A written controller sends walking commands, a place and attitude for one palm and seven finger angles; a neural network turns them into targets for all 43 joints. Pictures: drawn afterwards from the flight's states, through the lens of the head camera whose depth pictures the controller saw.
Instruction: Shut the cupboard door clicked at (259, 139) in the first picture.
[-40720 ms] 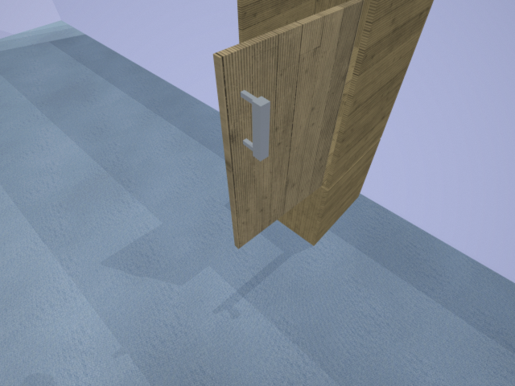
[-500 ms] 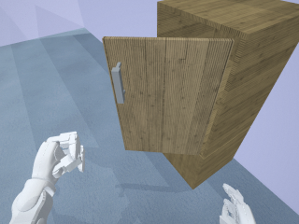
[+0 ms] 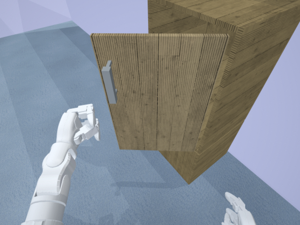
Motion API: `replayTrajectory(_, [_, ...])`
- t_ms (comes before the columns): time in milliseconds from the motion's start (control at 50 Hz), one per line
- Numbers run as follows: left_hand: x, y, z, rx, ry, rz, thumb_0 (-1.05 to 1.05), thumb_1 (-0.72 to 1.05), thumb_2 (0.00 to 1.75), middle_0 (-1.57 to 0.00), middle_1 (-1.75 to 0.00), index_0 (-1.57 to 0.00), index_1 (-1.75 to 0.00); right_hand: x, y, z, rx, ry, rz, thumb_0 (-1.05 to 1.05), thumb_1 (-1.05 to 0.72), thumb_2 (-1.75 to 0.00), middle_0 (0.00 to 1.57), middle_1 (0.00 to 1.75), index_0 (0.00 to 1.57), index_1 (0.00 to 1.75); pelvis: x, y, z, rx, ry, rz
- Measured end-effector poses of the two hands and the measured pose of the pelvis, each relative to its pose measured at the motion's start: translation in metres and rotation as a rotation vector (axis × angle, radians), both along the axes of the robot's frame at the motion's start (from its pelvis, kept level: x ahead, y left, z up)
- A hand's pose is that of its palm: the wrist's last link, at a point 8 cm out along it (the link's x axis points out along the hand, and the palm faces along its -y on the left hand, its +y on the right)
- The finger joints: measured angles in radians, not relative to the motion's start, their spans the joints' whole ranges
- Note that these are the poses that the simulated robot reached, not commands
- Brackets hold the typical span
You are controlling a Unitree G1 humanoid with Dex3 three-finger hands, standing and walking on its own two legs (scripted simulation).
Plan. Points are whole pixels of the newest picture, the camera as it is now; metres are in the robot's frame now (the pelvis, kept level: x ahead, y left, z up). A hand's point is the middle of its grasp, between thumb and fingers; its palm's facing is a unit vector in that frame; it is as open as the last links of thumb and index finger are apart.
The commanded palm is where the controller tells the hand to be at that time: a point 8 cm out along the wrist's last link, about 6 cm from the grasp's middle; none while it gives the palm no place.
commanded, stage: bring the fist close to the handle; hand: left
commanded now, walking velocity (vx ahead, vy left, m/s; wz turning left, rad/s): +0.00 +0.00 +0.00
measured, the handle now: (111, 82) +0.50 +0.17 +0.12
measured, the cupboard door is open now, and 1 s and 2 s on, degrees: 51 51 35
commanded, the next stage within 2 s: push the door shut along its arc in 0.84 s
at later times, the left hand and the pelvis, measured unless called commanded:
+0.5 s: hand (115, 104) +0.40 +0.13 +0.12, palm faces +0.04 -1.00 +0.00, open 3.1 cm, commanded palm +0.37 +0.18 +0.12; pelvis +0.00 +0.00 +0.00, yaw -1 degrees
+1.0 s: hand (114, 106) +0.39 +0.13 +0.12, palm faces +0.03 -1.00 +0.01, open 3.1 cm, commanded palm +0.38 +0.18 +0.12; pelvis -0.01 +0.00 +0.00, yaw -1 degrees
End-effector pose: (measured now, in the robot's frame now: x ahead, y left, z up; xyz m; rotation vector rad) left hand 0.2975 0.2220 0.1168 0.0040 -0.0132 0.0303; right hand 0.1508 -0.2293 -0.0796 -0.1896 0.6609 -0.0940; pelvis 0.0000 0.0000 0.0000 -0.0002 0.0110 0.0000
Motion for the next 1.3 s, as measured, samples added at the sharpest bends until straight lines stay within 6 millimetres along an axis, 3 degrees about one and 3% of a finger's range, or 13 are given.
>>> replayTrajectory(280, [0.046,-0.029,0.003,-0.001,0.007,-0.01,0.02,0.9,0.9,-1.3,-1.5,-1.3,-1.5,-0.007,-0.001,-0.009,0.01,0.079,-0.028,0.01,-0.9,-0.9,0.2,0.3,0.2,0.3,0.002,0.001,-0.001,0.001,0.017,-0.003])
replayTrajectory(520, [0.082,-0.035,0.006,-0.007,0.017,0.017,0.02,0.9,0.9,-1.3,-1.5,-1.3,-1.5,-0.038,-0.014,-0.021,0.006,0.188,-0.079,0.01,-0.9,-0.9,0.2,0.3,0.2,0.3,-0.001,-0.003,-0.002,0.002,0.041,-0.014])
replayTrajectory(720, [0.073,-0.029,0.0,-0.008,0.001,0.018,0.02,0.91,0.9,-1.3,-1.5,-1.29,-1.5,-0.059,-0.026,-0.025,0.001,0.239,-0.122,0.01,-0.9,-0.9,0.2,0.3,0.2,0.3,0.0,-0.005,-0.002,0.003,0.043,-0.023])
replayTrajectory(980, [0.071,-0.033,0.005,-0.008,-0.007,0.005,0.02,0.9,0.9,-1.3,-1.5,-1.3,-1.5,-0.044,-0.018,-0.02,0.003,0.181,-0.097,0.01,-0.91,-0.9,0.2,0.3,0.2,0.3,-0.008,-0.003,-0.002,-0.002,0.036,-0.012])
replayTrajectory(1140, [0.09,-0.033,0.006,0.0,0.011,-0.025,0.02,0.9,0.9,-1.3,-1.5,-1.3,-1.5,-0.046,-0.013,-0.021,0.001,0.186,-0.091,0.01,-0.9,-0.9,0.2,0.3,0.2,0.3,-0.011,-0.001,-0.004,-0.004,0.047,-0.008])
replayTrajectory(1300, [0.119,-0.024,0.007,0.003,0.025,-0.067,0.01,0.89,0.91,-1.3,-1.5,-1.3,-1.5,-0.079,-0.019,-0.031,-0.023,0.285,-0.128,0.01,-0.9,-0.9,0.21,0.3,0.2,0.3,-0.012,0.003,-0.008,-0.01,0.09,-0.005])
